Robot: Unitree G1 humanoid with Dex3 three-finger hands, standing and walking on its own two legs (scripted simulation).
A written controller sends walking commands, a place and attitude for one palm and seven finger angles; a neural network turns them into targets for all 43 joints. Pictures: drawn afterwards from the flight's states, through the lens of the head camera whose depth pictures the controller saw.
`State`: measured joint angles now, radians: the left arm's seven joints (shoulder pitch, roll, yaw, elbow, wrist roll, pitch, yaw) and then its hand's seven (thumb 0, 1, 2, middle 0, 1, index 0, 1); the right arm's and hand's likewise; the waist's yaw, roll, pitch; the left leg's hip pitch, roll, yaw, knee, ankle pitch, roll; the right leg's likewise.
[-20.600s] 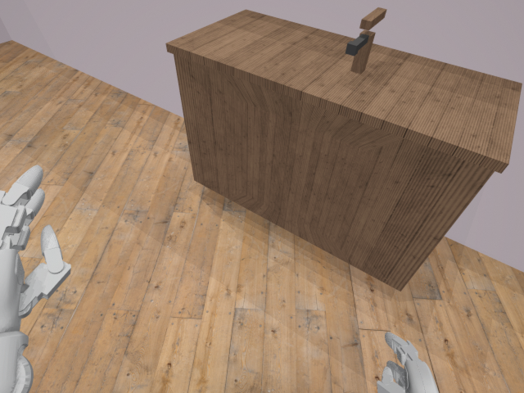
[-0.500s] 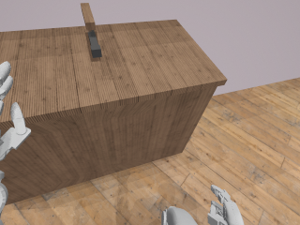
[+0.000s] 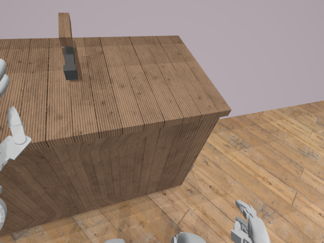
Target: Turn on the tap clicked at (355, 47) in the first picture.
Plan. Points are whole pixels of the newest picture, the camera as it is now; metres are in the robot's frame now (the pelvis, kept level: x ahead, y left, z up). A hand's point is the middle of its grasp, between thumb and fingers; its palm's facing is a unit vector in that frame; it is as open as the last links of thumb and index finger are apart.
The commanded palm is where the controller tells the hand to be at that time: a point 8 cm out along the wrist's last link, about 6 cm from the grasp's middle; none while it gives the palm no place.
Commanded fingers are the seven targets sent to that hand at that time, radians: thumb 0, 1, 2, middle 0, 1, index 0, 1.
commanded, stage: shuffle to correct the standing spot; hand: left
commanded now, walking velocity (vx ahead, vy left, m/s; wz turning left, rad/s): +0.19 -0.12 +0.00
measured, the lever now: (70, 72) +0.46 +0.28 +0.14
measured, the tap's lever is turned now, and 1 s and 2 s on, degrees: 0 0 0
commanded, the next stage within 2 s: come to a stop and stand still in 0.46 s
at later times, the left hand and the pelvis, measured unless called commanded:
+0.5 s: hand (98, 107) +0.31 +0.17 +0.19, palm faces +0.42 -0.83 -0.37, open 7.4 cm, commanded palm +0.25 +0.21 +0.19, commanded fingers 0.00 0.90 0.90 -0.20 -0.30 -0.20 -0.30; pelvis +0.10 -0.08 +0.00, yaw +1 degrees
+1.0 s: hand (137, 98) +0.35 +0.10 +0.19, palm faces +0.45 -0.77 -0.45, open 7.4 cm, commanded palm +0.29 +0.14 +0.19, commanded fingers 0.00 0.90 0.90 -0.20 -0.30 -0.20 -0.30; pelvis +0.14 -0.15 +0.02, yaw +2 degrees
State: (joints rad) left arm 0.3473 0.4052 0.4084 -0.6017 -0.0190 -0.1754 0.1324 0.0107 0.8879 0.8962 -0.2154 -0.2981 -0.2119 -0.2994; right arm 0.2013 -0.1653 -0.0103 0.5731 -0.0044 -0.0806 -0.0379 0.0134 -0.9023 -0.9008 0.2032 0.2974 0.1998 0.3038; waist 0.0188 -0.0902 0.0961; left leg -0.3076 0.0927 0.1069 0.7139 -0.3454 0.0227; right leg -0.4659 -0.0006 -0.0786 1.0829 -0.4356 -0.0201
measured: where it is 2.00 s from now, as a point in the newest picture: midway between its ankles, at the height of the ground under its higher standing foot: outside the picture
